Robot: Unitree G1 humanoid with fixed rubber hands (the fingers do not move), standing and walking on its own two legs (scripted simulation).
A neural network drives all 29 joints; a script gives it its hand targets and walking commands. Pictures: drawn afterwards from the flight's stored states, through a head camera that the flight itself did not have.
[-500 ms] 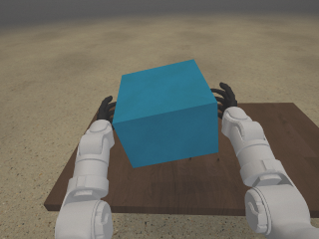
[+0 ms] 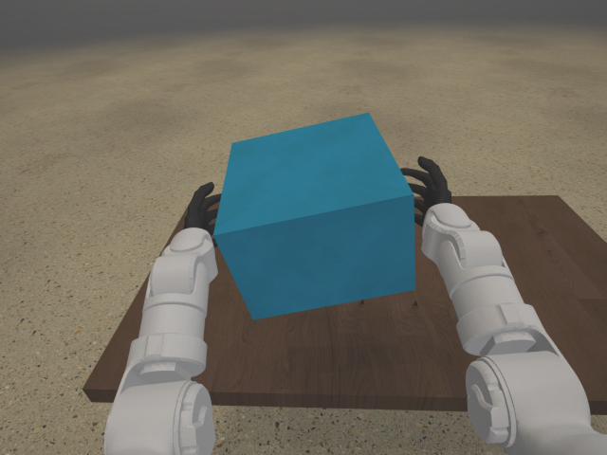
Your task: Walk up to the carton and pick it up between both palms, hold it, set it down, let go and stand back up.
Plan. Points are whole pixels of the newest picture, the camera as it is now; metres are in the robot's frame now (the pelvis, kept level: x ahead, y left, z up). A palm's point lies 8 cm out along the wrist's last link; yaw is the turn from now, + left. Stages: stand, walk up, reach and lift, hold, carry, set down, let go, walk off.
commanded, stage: hold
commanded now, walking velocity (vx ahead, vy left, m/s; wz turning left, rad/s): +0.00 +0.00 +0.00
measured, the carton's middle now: (314, 209) +0.43 +0.01 +0.18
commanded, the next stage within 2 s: none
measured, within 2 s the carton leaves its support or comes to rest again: neither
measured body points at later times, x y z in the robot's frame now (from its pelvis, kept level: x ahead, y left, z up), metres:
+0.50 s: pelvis +0.00 +0.00 +0.00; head -0.09 +0.00 +0.44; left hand +0.37 +0.17 +0.18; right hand +0.38 -0.15 +0.20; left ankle +0.03 +0.10 -0.74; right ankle +0.05 -0.12 -0.74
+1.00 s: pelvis +0.00 +0.00 +0.00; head -0.09 +0.00 +0.44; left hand +0.37 +0.17 +0.18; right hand +0.38 -0.15 +0.20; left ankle +0.03 +0.10 -0.74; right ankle +0.05 -0.12 -0.74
